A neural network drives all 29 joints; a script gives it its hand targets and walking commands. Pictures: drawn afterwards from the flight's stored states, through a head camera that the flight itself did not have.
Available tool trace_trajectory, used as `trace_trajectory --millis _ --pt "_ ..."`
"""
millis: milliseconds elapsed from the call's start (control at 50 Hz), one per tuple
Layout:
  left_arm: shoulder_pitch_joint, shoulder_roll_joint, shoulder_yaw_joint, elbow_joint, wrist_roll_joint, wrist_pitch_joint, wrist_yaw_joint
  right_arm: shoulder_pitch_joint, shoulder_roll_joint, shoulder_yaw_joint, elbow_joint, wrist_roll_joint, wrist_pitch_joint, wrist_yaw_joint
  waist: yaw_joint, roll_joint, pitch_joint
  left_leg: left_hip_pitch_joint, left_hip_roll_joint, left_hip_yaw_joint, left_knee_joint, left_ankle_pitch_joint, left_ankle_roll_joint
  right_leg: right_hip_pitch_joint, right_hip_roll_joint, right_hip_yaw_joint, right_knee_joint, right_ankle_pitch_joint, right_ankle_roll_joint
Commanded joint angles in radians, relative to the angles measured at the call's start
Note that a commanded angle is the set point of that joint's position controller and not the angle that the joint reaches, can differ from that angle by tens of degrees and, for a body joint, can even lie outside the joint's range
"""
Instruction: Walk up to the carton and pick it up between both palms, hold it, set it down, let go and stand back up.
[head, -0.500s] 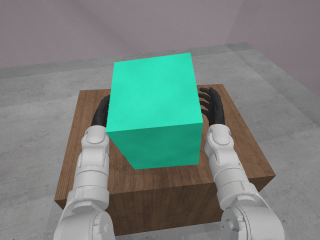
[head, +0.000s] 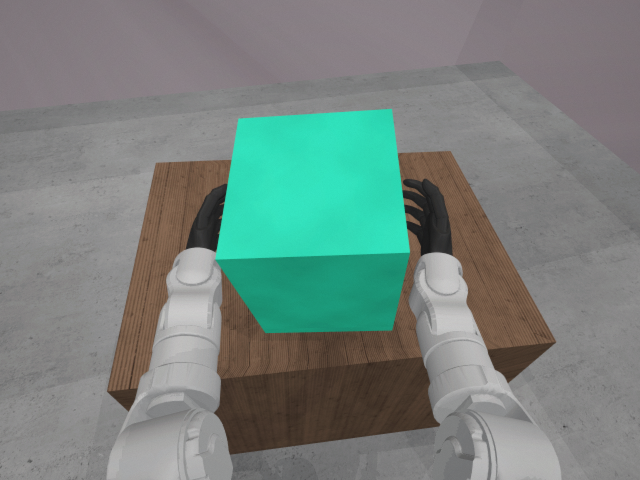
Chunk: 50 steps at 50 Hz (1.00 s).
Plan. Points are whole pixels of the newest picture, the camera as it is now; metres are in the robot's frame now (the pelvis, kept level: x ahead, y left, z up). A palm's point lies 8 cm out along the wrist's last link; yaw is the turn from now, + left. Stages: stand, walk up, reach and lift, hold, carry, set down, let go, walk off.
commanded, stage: set down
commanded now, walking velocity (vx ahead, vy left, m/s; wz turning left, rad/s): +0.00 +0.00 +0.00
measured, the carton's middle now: (321, 233) +0.45 -0.01 +0.05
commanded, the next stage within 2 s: none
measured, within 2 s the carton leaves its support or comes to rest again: neither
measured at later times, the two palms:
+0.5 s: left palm (214, 244) +0.43 +0.14 +0.05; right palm (425, 252) +0.40 -0.15 +0.06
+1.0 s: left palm (223, 244) +0.46 +0.14 +0.02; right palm (418, 258) +0.42 -0.15 +0.02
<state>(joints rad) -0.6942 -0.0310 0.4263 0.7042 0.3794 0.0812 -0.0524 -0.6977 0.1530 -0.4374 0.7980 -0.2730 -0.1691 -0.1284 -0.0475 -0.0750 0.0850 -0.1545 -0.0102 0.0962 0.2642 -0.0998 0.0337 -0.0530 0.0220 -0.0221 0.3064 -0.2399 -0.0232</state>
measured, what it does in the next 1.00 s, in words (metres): stands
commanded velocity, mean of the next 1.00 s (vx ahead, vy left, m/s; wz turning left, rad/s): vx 0.00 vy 0.00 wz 0.00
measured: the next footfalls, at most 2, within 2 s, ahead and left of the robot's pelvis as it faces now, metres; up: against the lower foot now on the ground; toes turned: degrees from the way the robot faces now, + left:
none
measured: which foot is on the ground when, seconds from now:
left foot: down 0.00-1.00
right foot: down 0.00-1.00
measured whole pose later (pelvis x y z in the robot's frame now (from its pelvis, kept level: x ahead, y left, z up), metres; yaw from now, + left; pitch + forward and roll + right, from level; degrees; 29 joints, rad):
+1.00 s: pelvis +0.02 +0.01 +0.00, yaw +0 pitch +15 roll +0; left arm -0.83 -0.03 0.48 0.90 0.38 -0.13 -0.03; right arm -0.74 0.19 -0.67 0.83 -0.42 -0.31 -0.10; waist -0.05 -0.07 0.00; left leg -0.46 -0.01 0.10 0.30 -0.10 0.03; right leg -0.35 0.02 -0.02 0.31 -0.22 -0.02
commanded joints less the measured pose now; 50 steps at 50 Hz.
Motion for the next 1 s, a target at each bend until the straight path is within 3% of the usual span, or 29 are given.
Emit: trace_trajectory --millis 0,20,40,100,200,280,320,340,360,400,420,440,480,500,600,640,700,720,800,840,860,880,920,980 --pt "-0.619 -0.441 -0.245 0.025 -0.047 -0.122 -0.095 -0.472 0.456 0.174 0.023 -0.151 -0.038 0.138 -0.033 0.078 -0.615 0.214 0.035 0.026 0.043 0.203 -0.017 -0.028 -0.034 -0.044 0.006 0.536 0.115" --pt "-0.625 -0.434 -0.240 0.035 -0.044 -0.128 -0.092 -0.462 0.453 0.172 0.038 -0.160 -0.041 0.137 -0.042 0.071 -0.614 0.223 0.038 0.028 0.045 0.221 -0.016 -0.044 -0.032 -0.045 0.003 0.551 0.113" --pt "-0.616 -0.430 -0.228 0.056 -0.042 -0.130 -0.095 -0.469 0.460 0.172 0.036 -0.160 -0.041 0.138 -0.026 0.073 -0.599 0.202 0.039 0.028 0.045 0.211 -0.011 -0.033 -0.038 -0.042 0.005 0.550 0.111" --pt "-0.629 -0.431 -0.231 0.065 -0.038 -0.138 -0.092 -0.470 0.447 0.144 0.044 -0.177 -0.046 0.141 -0.041 0.080 -0.613 0.209 0.043 0.029 0.047 0.209 -0.017 -0.058 -0.031 -0.051 0.002 0.513 0.110" --pt "-0.647 -0.444 -0.244 0.061 -0.040 -0.171 -0.076 -0.490 0.466 0.137 0.044 -0.190 -0.079 0.146 -0.038 0.112 -0.720 0.236 0.052 0.022 0.077 0.295 -0.025 -0.098 -0.026 -0.052 0.010 0.551 0.098" --pt "-0.628 -0.443 -0.209 0.108 -0.023 -0.177 -0.075 -0.482 0.467 0.120 0.068 -0.207 -0.077 0.150 -0.026 0.088 -0.692 0.202 0.051 0.027 0.079 0.296 -0.020 -0.084 -0.030 -0.045 0.013 0.575 0.100" --pt "-0.635 -0.434 -0.206 0.122 -0.016 -0.172 -0.078 -0.488 0.461 0.093 0.083 -0.204 -0.071 0.149 -0.034 0.108 -0.679 0.197 0.054 0.029 0.072 0.281 -0.019 -0.104 -0.027 -0.045 0.009 0.548 0.095" --pt "-0.632 -0.440 -0.197 0.122 -0.016 -0.175 -0.079 -0.502 0.469 0.106 0.059 -0.211 -0.076 0.149 -0.017 0.094 -0.689 0.181 0.049 0.031 0.073 0.278 -0.015 -0.091 -0.031 -0.047 0.012 0.557 0.096" --pt "-0.626 -0.444 -0.200 0.124 -0.011 -0.178 -0.077 -0.486 0.468 0.094 0.074 -0.221 -0.077 0.150 -0.031 0.097 -0.692 0.186 0.050 0.030 0.075 0.288 -0.018 -0.096 -0.029 -0.050 0.016 0.566 0.098" --pt "-0.638 -0.440 -0.190 0.129 -0.009 -0.185 -0.080 -0.506 0.470 0.097 0.058 -0.228 -0.083 0.150 -0.023 0.088 -0.705 0.180 0.050 0.029 0.078 0.295 -0.015 -0.093 -0.034 -0.046 0.016 0.585 0.102" --pt "-0.647 -0.443 -0.201 0.126 -0.010 -0.193 -0.077 -0.498 0.476 0.085 0.073 -0.230 -0.088 0.150 -0.041 0.104 -0.721 0.193 0.052 0.024 0.083 0.308 -0.019 -0.104 -0.031 -0.046 0.019 0.589 0.099" --pt "-0.649 -0.446 -0.193 0.138 -0.011 -0.194 -0.075 -0.511 0.479 0.089 0.067 -0.228 -0.093 0.153 -0.023 0.107 -0.728 0.184 0.054 0.026 0.089 0.319 -0.021 -0.106 -0.033 -0.045 0.023 0.595 0.097" --pt "-0.648 -0.443 -0.185 0.155 -0.005 -0.198 -0.072 -0.518 0.470 0.075 0.067 -0.239 -0.102 0.153 -0.028 0.104 -0.741 0.186 0.055 0.023 0.099 0.347 -0.021 -0.125 -0.028 -0.052 0.026 0.596 0.096" --pt "-0.638 -0.446 -0.184 0.158 0.004 -0.203 -0.071 -0.512 0.481 0.083 0.071 -0.237 -0.106 0.156 -0.013 0.121 -0.744 0.197 0.060 0.021 0.104 0.369 -0.020 -0.143 -0.025 -0.047 0.027 0.596 0.093" --pt "-0.653 -0.450 -0.194 0.165 0.001 -0.225 -0.063 -0.497 0.470 0.051 0.108 -0.263 -0.121 0.156 -0.036 0.130 -0.778 0.238 0.070 0.011 0.135 0.443 -0.031 -0.205 -0.023 -0.059 0.021 0.570 0.086" --pt "-0.672 -0.447 -0.177 0.182 0.013 -0.235 -0.062 -0.524 0.478 0.049 0.112 -0.260 -0.131 0.159 -0.012 0.137 -0.776 0.216 0.069 0.014 0.140 0.447 -0.030 -0.221 -0.024 -0.052 0.019 0.569 0.080" --pt "-0.676 -0.440 -0.167 0.217 0.020 -0.240 -0.062 -0.520 0.473 0.011 0.131 -0.276 -0.132 0.158 -0.032 0.136 -0.785 0.216 0.070 0.016 0.138 0.423 -0.025 -0.240 -0.025 -0.057 0.012 0.538 0.075" --pt "-0.677 -0.445 -0.163 0.220 0.024 -0.243 -0.059 -0.542 0.474 0.018 0.113 -0.272 -0.140 0.162 -0.009 0.142 -0.800 0.217 0.072 0.013 0.143 0.449 -0.027 -0.252 -0.023 -0.057 0.016 0.549 0.076" --pt "-0.677 -0.458 -0.174 0.231 0.029 -0.257 -0.049 -0.547 0.470 -0.003 0.131 -0.284 -0.158 0.163 -0.025 0.157 -0.842 0.265 0.083 0.001 0.179 0.543 -0.036 -0.316 -0.015 -0.069 0.017 0.527 0.065" --pt "-0.683 -0.455 -0.154 0.252 0.044 -0.265 -0.045 -0.559 0.468 -0.007 0.147 -0.290 -0.169 0.166 -0.008 0.166 -0.837 0.267 0.087 0.003 0.190 0.574 -0.038 -0.349 -0.012 -0.073 0.013 0.528 0.057" --pt "-0.694 -0.451 -0.164 0.260 0.033 -0.269 -0.043 -0.564 0.462 -0.015 0.149 -0.291 -0.172 0.165 -0.017 0.168 -0.863 0.264 0.085 -0.002 0.194 0.573 -0.041 -0.349 -0.012 -0.075 0.007 0.521 0.055" --pt "-0.680 -0.448 -0.139 0.277 0.049 -0.269 -0.044 -0.565 0.465 -0.020 0.145 -0.296 -0.171 0.167 -0.007 0.151 -0.840 0.243 0.086 0.000 0.188 0.552 -0.031 -0.344 -0.016 -0.072 0.009 0.523 0.057" --pt "-0.700 -0.457 -0.158 0.269 0.044 -0.286 -0.040 -0.556 0.469 -0.028 0.169 -0.310 -0.178 0.167 -0.027 0.159 -0.879 0.256 0.088 -0.005 0.204 0.579 -0.042 -0.363 -0.011 -0.073 0.020 0.536 0.054" --pt "-0.711 -0.458 -0.150 0.297 0.052 -0.301 -0.038 -0.571 0.470 -0.033 0.180 -0.312 -0.192 0.167 -0.013 0.173 -0.901 0.252 0.091 -0.010 0.212 0.614 -0.043 -0.382 -0.014 -0.075 0.019 0.536 0.051"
